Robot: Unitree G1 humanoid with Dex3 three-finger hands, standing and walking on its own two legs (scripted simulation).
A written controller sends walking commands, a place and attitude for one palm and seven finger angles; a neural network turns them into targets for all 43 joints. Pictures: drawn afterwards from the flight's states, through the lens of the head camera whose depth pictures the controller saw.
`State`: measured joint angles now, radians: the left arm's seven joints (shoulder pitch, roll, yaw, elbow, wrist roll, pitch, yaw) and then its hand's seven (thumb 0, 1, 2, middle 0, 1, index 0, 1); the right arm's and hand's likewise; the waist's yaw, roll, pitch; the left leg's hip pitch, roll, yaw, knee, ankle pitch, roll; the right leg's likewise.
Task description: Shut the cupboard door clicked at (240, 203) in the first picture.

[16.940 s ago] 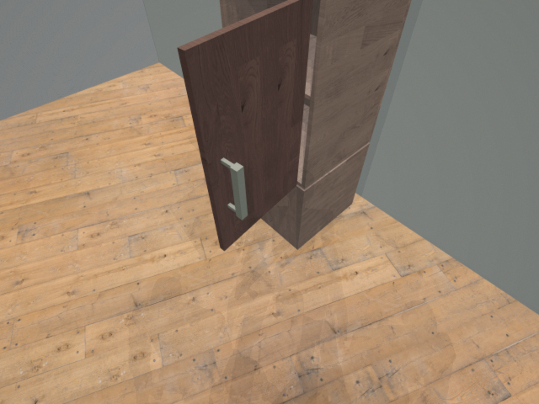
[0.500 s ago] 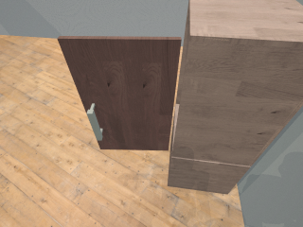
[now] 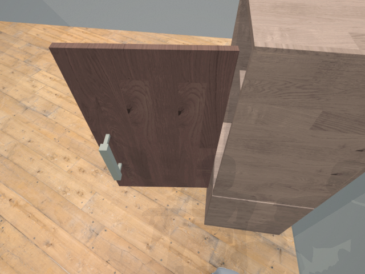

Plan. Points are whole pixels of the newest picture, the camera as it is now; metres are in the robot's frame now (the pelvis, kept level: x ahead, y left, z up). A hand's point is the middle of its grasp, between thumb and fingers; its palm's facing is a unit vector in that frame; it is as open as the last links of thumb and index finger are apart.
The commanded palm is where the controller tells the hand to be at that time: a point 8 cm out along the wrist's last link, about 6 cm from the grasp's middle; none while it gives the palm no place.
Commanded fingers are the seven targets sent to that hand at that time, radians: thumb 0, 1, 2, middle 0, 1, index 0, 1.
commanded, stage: come to a stop and stand still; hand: left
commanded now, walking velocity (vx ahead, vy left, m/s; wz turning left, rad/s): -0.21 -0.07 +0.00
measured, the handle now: (112, 158) +0.43 +0.23 -0.10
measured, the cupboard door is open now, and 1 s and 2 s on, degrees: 97 97 97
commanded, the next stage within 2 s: look again from close up in 0.76 s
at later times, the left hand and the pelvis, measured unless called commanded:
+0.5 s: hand out of the picture +0.05 +0.21 -0.18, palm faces +0.01 -0.97 -0.23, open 7.3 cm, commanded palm none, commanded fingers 0.00 0.90 0.90 -0.20 -0.30 -0.20 -0.30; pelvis +0.00 +0.02 -0.01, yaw -1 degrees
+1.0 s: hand out of the picture +0.04 +0.19 -0.16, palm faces -0.02 -0.97 -0.25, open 7.4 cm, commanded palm none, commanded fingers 0.00 0.90 0.90 -0.20 -0.30 -0.20 -0.30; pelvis +0.03 +0.01 +0.00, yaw -1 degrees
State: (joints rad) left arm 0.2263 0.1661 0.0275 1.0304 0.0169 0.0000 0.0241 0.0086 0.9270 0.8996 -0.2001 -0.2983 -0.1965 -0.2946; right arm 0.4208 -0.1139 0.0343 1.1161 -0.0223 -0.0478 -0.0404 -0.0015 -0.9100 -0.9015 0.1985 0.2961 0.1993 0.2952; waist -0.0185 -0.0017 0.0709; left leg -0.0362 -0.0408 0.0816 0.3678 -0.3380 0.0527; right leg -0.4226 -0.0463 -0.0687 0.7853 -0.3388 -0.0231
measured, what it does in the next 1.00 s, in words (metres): steps on the spot: right foot, then left foot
